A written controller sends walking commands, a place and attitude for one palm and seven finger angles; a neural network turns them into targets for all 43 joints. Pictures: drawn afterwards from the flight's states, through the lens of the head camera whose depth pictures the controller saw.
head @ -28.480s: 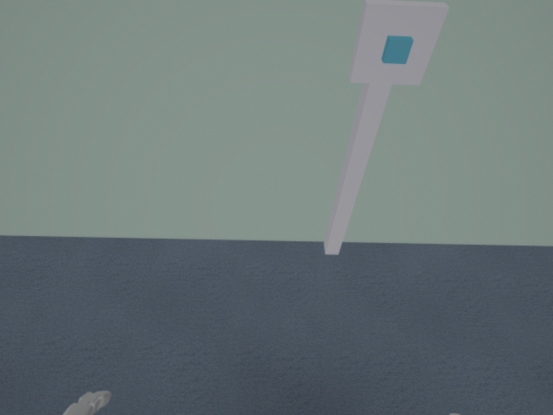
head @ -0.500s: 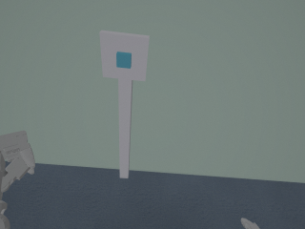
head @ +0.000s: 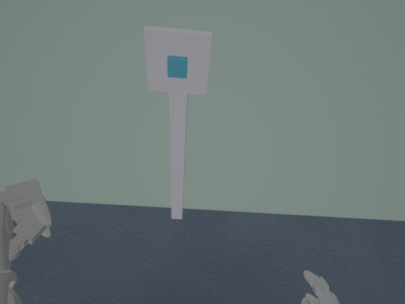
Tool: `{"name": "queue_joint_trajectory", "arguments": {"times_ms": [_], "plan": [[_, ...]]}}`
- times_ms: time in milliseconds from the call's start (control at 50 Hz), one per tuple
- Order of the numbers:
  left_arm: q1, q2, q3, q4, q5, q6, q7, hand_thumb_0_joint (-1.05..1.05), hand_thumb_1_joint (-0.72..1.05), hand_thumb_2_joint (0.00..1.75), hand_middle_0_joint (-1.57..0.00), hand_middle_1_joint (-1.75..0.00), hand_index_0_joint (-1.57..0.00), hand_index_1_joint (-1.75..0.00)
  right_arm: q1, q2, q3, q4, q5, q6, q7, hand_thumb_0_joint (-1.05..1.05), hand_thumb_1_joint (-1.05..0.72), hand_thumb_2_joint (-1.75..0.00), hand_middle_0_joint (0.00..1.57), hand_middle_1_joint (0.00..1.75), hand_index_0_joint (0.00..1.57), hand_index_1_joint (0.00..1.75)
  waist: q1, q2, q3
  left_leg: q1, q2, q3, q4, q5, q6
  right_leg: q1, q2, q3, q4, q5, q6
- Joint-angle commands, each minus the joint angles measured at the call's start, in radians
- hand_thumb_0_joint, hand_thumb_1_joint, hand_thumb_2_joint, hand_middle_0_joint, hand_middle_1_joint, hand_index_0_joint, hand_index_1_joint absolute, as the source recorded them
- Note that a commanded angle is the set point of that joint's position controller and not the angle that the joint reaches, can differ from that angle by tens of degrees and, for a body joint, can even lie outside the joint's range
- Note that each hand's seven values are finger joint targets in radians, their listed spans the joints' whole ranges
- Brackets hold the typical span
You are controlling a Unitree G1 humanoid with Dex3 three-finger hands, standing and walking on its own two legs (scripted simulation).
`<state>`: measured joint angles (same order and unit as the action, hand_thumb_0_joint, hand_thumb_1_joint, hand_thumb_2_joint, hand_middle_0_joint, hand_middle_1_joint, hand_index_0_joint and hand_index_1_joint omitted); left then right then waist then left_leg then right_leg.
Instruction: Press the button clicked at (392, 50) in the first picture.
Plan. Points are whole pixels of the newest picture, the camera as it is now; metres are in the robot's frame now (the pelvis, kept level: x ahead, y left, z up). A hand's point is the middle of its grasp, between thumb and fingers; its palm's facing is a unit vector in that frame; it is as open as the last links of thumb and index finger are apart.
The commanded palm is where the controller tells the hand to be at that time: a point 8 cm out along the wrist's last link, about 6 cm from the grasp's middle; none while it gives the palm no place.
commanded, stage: stop stepping back and stand still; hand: left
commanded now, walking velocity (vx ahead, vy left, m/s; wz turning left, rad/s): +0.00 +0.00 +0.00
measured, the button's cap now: (177, 66) +0.68 +0.14 +0.15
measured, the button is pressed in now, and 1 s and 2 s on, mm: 0 0 0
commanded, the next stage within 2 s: let the arm hang, fingers relaxed in 0.12 s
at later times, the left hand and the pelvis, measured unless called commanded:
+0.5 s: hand out of the picture +0.07 +0.20 -0.16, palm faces +0.00 -0.97 -0.25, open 3.2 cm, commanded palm none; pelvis -0.03 -0.01 -0.01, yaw +2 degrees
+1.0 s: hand out of the picture -0.04 +0.17 -0.16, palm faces +0.08 -0.96 -0.26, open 7.0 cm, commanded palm none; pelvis -0.02 -0.03 +0.01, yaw +4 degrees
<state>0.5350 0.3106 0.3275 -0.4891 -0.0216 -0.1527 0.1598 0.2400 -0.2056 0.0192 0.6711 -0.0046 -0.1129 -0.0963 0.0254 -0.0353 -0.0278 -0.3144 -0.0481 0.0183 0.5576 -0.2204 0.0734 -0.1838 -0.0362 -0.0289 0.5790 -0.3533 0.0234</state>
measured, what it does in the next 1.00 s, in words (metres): stands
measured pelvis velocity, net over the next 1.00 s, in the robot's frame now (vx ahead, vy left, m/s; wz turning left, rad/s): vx -0.02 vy -0.03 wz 0.06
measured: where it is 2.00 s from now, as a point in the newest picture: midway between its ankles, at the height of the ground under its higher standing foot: outside the picture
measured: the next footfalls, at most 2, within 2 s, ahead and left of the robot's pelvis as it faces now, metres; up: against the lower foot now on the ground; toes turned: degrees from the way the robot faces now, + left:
none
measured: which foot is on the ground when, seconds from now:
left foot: down 0.00-1.00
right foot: down 0.00-1.00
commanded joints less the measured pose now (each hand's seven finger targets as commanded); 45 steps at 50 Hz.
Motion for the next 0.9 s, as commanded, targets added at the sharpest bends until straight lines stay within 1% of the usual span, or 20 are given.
{"name": "queue_joint_trajectory", "arguments": {"times_ms": [0, 40, 120, 140, 180, 200, 220, 240, 280, 300, 360, 420, 480, 540, 580, 600, 640, 700, 800, 880], "plan": [[-0.083, 0.253, 0.105, -0.429, 0.017, -0.120, 0.016, 0.00, 0.90, 0.90, -1.30, -1.50, -1.30, -1.50, -0.107, -0.110, -0.044, -0.186, -0.021, -0.112, 0.010, 0.00, -0.90, -0.90, 0.20, 0.30, 0.20, 0.30, -0.009, 0.242, -0.065, 0.136, 0.280, -0.398, -0.381, 0.136, -0.041, -0.125, 0.037, 0.061, 0.240, -0.128, -0.020], [0.050, 0.239, 0.132, -0.396, 0.009, -0.115, 0.024, 0.00, 0.90, 0.90, -1.30, -1.50, -1.30, -1.50, -0.102, -0.098, -0.041, -0.202, -0.013, -0.112, 0.025, 0.00, -0.90, -0.90, 0.20, 0.30, 0.20, 0.30, -0.006, 0.196, -0.082, 0.114, 0.259, -0.313, -0.364, 0.059, 0.006, -0.070, 0.024, 0.044, 0.132, -0.085, -0.022], [0.217, 0.224, 0.166, -0.300, -0.013, -0.109, 0.014, 0.00, 0.90, 0.90, -1.30, -1.50, -1.30, -1.50, -0.110, -0.097, -0.041, -0.225, -0.010, -0.072, 0.031, 0.00, -0.90, -0.90, 0.20, 0.30, 0.20, 0.30, -0.023, 0.239, -0.063, -0.042, 0.163, -0.175, -0.360, -0.091, -0.070, 0.120, 0.054, -0.052, -0.170, 0.016, -0.035], [0.205, 0.224, 0.165, -0.282, -0.015, -0.109, 0.010, 0.00, 0.90, 0.90, -1.30, -1.50, -1.30, -1.50, -0.117, -0.099, -0.044, -0.229, -0.009, -0.057, 0.029, 0.00, -0.90, -0.90, 0.20, 0.30, 0.20, 0.30, -0.032, 0.195, -0.042, -0.083, 0.140, -0.153, -0.334, -0.132, -0.086, 0.143, 0.042, -0.036, -0.222, 0.037, -0.043], [0.158, 0.236, 0.178, -0.242, -0.032, -0.111, 0.002, 0.00, 0.90, 0.90, -1.30, -1.50, -1.30, -1.50, -0.122, -0.099, -0.050, -0.225, -0.014, -0.029, 0.027, 0.00, -0.90, -0.90, 0.20, 0.30, 0.20, 0.30, -0.045, 0.051, -0.030, -0.031, 0.096, -0.112, -0.169, -0.083, -0.096, 0.035, -0.066, 0.075, -0.329, 0.017, -0.086], [-0.026, 0.105, -0.220, 0.553, 0.060, 0.030, -0.136, 0.00, 0.90, 0.90, -1.30, -1.50, -1.30, -1.50, -0.152, -0.238, -0.088, 0.014, 0.014, -0.092, 0.109, 0.00, -0.90, -0.90, 0.20, 0.30, 0.20, 0.30, -0.063, 0.037, -0.057, -0.014, 0.140, -0.128, 0.084, 0.219, -0.072, -0.051, -0.202, 0.097, -0.185, 0.456, -0.114], [-0.115, 0.156, -0.183, 0.557, 0.071, 0.113, -0.146, 0.00, 0.90, 0.90, -1.26, -1.46, -1.26, -1.46, -0.061, -0.248, -0.121, 0.018, 0.031, -0.020, 0.110, 0.00, -0.90, -0.90, 0.20, 0.30, 0.20, 0.30, -0.081, -0.008, -0.112, 0.109, 0.137, -0.153, 0.112, 0.143, -0.082, -0.147, -0.223, 0.133, -0.136, 0.443, -0.153], [-0.143, 0.145, -0.183, 0.541, 0.066, 0.136, -0.145, 0.00, 0.90, 0.90, -1.23, -1.42, -1.23, -1.42, -0.037, -0.259, -0.130, 0.004, 0.030, 0.004, 0.109, 0.00, -0.90, -0.90, 0.20, 0.30, 0.20, 0.30, -0.087, -0.023, -0.089, 0.129, 0.127, -0.163, 0.143, 0.141, -0.072, -0.219, -0.183, 0.084, -0.110, 0.262, -0.152], [-0.203, 0.135, -0.199, 0.624, 0.062, 0.140, -0.149, 0.00, 0.90, 0.90, -1.15, -1.34, -1.15, -1.34, -0.036, -0.263, -0.110, 0.010, 0.019, 0.049, 0.104, 0.00, -0.90, -0.90, 0.20, 0.30, 0.20, 0.30, -0.061, -0.134, -0.074, 0.080, 0.127, -0.179, 0.155, 0.166, -0.033, -0.251, -0.123, 0.050, -0.083, 0.050, -0.143], [-0.225, 0.138, -0.208, 0.679, 0.064, 0.144, -0.149, 0.00, 0.90, 0.90, -1.12, -1.30, -1.12, -1.30, -0.048, -0.262, -0.104, 0.005, 0.010, 0.063, 0.103, 0.00, -0.90, -0.90, 0.20, 0.30, 0.20, 0.30, -0.055, -0.212, -0.051, 0.047, 0.121, -0.185, 0.153, 0.181, -0.026, -0.228, -0.113, 0.048, -0.081, 0.047, -0.143], [-0.296, 0.123, -0.225, 0.844, 0.059, 0.173, -0.149, 0.00, 0.90, 0.90, -1.01, -1.18, -1.01, -1.18, -0.047, -0.253, -0.086, 0.030, -0.018, 0.088, 0.092, 0.00, -0.90, -0.90, 0.20, 0.30, 0.20, 0.30, -0.064, -0.115, 0.056, -0.007, 0.143, -0.293, 0.024, 0.041, 0.009, -0.263, -0.081, 0.046, -0.044, -0.119, -0.128], [-0.250, 0.117, -0.241, 1.037, 0.048, 0.186, -0.152, 0.00, 0.90, 0.90, -0.90, -1.06, -0.90, -1.06, -0.070, -0.282, -0.072, 0.063, -0.041, 0.093, 0.086, 0.00, -0.90, -0.90, 0.20, 0.30, 0.20, 0.30, -0.017, 0.216, 0.120, -0.209, 0.232, -0.550, -0.356, -0.320, 0.062, -0.106, 0.028, 0.051, 0.157, -0.161, -0.069], [-0.175, 0.115, -0.245, 1.201, 0.050, 0.181, -0.159, 0.00, 0.90, 0.90, -0.79, -0.94, -0.79, -0.94, -0.062, -0.265, -0.072, 0.109, -0.038, 0.097, 0.078, 0.00, -0.90, -0.90, 0.20, 0.30, 0.20, 0.30, 0.018, 0.263, 0.043, -0.158, 0.206, -0.459, -0.380, -0.336, 0.068, -0.045, 0.025, 0.073, 0.152, -0.120, -0.080], [-0.110, 0.110, -0.256, 1.330, 0.046, 0.163, -0.161, 0.00, 0.90, 0.90, -0.68, -0.82, -0.68, -0.82, -0.042, -0.207, -0.065, 0.152, -0.021, 0.102, 0.074, 0.00, -0.90, -0.90, 0.20, 0.30, 0.20, 0.30, 0.026, 0.155, -0.048, -0.095, 0.114, -0.287, -0.286, -0.214, 0.000, 0.110, 0.004, 0.109, -0.126, -0.032, -0.101], [-0.135, 0.106, -0.261, 1.385, 0.045, 0.149, -0.158, 0.00, 0.90, 0.90, -0.60, -0.74, -0.60, -0.74, -0.019, -0.154, -0.063, 0.184, -0.014, 0.112, 0.074, 0.00, -0.90, -0.90, 0.20, 0.30, 0.20, 0.30, -0.012, 0.054, -0.020, -0.015, 0.023, -0.163, -0.093, -0.114, -0.050, -0.018, -0.137, 0.282, -0.297, -0.182, -0.177], [-0.205, 0.110, -0.259, 1.385, 0.042, 0.145, -0.154, 0.00, 0.90, 0.90, -0.57, -0.70, -0.57, -0.70, 0.013, -0.143, -0.069, 0.205, -0.013, 0.118, 0.073, 0.00, -0.90, -0.90, 0.20, 0.30, 0.20, 0.30, -0.038, -0.025, 0.021, 0.067, 0.006, -0.127, 0.030, -0.059, -0.057, -0.134, -0.191, 0.307, -0.376, -0.204, -0.211], [-0.309, 0.100, -0.275, 1.400, 0.036, 0.136, -0.147, 0.00, 0.90, 0.90, -0.49, -0.62, -0.49, -0.62, 0.072, -0.133, -0.068, 0.267, -0.013, 0.115, 0.074, 0.00, -0.90, -0.90, 0.20, 0.30, 0.20, 0.30, -0.076, 0.026, 0.069, 0.114, 0.041, -0.118, 0.042, 0.023, -0.044, -0.179, -0.184, 0.257, -0.353, -0.041, -0.208], [-0.245, 0.069, -0.289, 1.482, 0.029, 0.129, -0.143, 0.00, 0.90, 0.90, -0.38, -0.50, -0.38, -0.50, 0.091, -0.147, -0.059, 0.311, -0.006, 0.105, 0.062, 0.00, -0.90, -0.90, 0.20, 0.30, 0.20, 0.30, -0.062, 0.058, 0.038, 0.168, 0.108, -0.169, -0.084, 0.195, -0.027, -0.100, -0.089, 0.137, -0.251, 0.180, -0.135], [-0.185, 0.038, -0.300, 1.582, 0.028, 0.149, -0.138, 0.00, 0.90, 0.90, -0.20, -0.30, -0.20, -0.30, 0.059, -0.144, -0.049, 0.362, -0.007, 0.114, 0.055, 0.00, -0.90, -0.90, 0.20, 0.30, 0.20, 0.30, -0.027, 0.086, 0.148, 0.064, 0.133, -0.218, -0.211, 0.037, -0.012, -0.043, -0.041, 0.109, -0.274, 0.040, -0.105], [-0.190, 0.019, -0.302, 1.608, 0.028, 0.146, -0.134, 0.00, 0.90, 0.90, -0.20, -0.30, -0.20, -0.30, 0.058, -0.121, -0.045, 0.385, -0.009, 0.112, 0.057, 0.00, -0.90, -0.90, 0.20, 0.30, 0.20, 0.30, -0.029, 0.020, 0.096, 0.108, 0.125, -0.196, -0.212, 0.075, -0.020, -0.004, -0.051, 0.102, -0.278, 0.077, -0.099]]}}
